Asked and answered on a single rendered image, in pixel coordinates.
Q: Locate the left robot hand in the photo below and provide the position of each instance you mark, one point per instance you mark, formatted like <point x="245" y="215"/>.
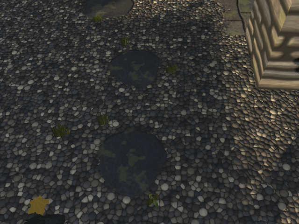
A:
<point x="47" y="219"/>

